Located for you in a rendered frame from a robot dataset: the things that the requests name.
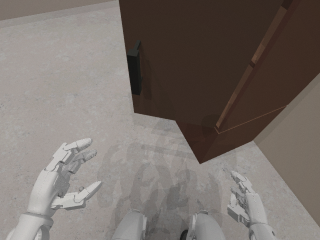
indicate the cupboard door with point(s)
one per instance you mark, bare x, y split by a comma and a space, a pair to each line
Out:
193, 53

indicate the right robot hand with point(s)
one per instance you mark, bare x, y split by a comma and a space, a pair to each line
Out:
250, 210

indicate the left robot hand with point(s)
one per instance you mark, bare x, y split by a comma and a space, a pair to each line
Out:
44, 199

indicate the right robot forearm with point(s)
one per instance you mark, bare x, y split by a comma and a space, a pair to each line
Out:
261, 231

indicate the handle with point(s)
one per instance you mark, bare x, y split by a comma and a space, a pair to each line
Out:
133, 60

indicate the left robot forearm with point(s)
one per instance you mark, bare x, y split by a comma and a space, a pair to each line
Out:
31, 226

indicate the robot left thigh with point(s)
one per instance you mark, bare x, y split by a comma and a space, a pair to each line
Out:
132, 227

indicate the robot right thigh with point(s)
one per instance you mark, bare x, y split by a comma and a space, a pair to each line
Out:
204, 227

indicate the robot thigh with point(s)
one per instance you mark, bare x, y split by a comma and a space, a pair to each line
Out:
204, 227
132, 227

